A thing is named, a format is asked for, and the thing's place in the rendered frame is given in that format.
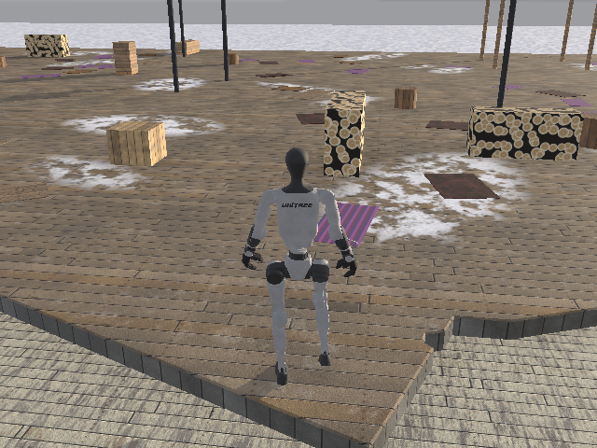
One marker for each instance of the left robot forearm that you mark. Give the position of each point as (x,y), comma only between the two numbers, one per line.
(251,245)

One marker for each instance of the robot left hand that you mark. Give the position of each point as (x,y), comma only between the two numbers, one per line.
(246,260)

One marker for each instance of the left robot shin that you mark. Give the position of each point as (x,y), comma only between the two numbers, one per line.
(279,341)

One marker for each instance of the robot left upper arm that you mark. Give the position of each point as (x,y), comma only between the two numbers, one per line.
(263,211)

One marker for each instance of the robot right upper arm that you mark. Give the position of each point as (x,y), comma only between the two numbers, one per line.
(327,197)

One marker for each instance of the right robot forearm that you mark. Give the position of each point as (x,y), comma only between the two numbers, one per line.
(344,247)

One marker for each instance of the robot head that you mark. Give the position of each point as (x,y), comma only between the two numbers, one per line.
(297,161)

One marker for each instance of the robot right hand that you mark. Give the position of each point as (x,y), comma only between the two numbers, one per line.
(345,264)

